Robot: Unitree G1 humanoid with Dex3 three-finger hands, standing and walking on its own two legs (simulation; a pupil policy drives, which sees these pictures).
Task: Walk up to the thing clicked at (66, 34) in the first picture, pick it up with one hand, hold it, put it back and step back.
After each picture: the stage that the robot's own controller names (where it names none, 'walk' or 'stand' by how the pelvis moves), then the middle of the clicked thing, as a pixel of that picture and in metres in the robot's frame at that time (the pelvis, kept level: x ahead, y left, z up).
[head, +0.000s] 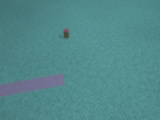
stand; (66, 33) +1.64 +0.20 -0.72
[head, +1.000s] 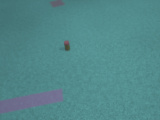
walk; (67, 45) +1.52 +0.30 -0.72
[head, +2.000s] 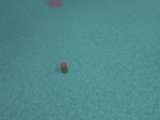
walk; (64, 67) +1.01 +0.27 -0.72
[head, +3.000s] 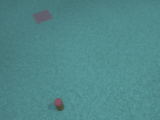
walk; (59, 104) +0.60 +0.26 -0.71
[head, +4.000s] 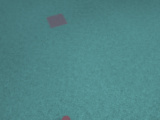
walk; out of the picture +0.46 +0.20 -0.71
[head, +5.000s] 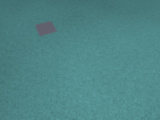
stand; out of the picture +0.39 +0.18 -0.72
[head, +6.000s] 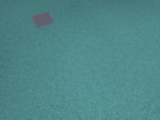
stand; out of the picture +0.38 +0.19 -0.72
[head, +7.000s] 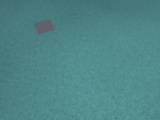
stand; out of the picture +0.41 +0.19 -0.73
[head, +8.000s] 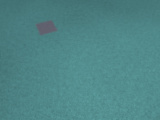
stand; out of the picture +0.40 +0.18 -0.73
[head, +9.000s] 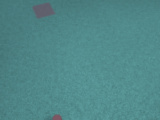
go down; out of the picture +0.41 +0.18 -0.71
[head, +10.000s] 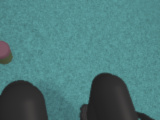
go down; (2, 53) +0.46 +0.25 -0.28
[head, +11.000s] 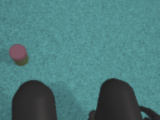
close in; (19, 55) +0.46 +0.25 -0.29
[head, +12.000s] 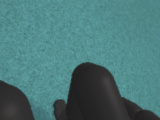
close in; out of the picture +0.44 +0.30 -0.22
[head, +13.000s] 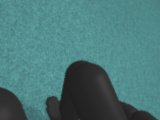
close; out of the picture +0.43 +0.31 -0.22
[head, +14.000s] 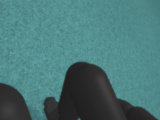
lift; out of the picture +0.41 +0.29 -0.23
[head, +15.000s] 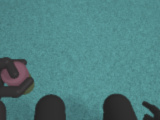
lift; (19, 79) +0.34 +0.22 -0.04
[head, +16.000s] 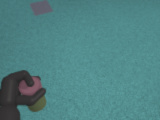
hold; (33, 94) +0.32 +0.18 -0.01
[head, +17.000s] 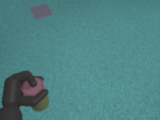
hold; (36, 95) +0.32 +0.17 -0.01
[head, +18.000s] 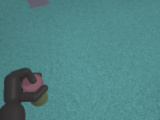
crouch; (36, 91) +0.34 +0.17 -0.04
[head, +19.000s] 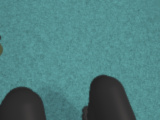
lower; out of the picture +0.48 +0.25 -0.10
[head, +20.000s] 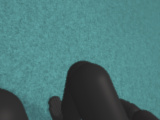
lower; out of the picture +0.42 +0.32 -0.23
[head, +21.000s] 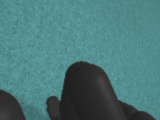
lower; out of the picture +0.43 +0.32 -0.23
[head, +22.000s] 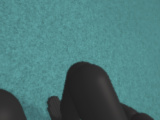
lower; out of the picture +0.42 +0.32 -0.23
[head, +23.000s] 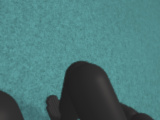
lower; out of the picture +0.43 +0.32 -0.23
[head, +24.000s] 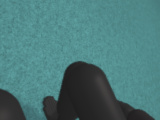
open; out of the picture +0.43 +0.30 -0.23
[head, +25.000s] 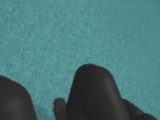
stand; out of the picture +0.42 +0.30 -0.24
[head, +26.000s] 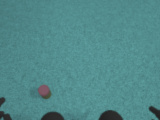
stand; (45, 92) +0.43 +0.21 -0.53
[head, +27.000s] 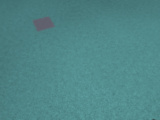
stand; out of the picture +0.41 +0.19 -0.67
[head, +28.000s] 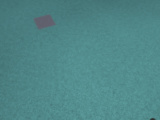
stand; out of the picture +0.41 +0.19 -0.67
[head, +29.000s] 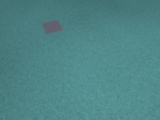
stand; out of the picture +0.43 +0.18 -0.71
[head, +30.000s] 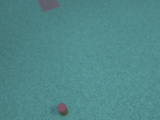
walk; (62, 109) +0.46 +0.21 -0.69
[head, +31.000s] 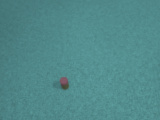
walk; (64, 83) +0.65 +0.17 -0.70
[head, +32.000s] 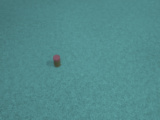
walk; (57, 61) +0.97 +0.20 -0.71
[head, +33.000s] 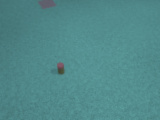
stand; (60, 68) +1.01 +0.21 -0.71
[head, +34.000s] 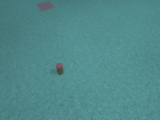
stand; (59, 68) +1.04 +0.23 -0.72
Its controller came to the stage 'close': yes
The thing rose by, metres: 0.71
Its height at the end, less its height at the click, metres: +0.00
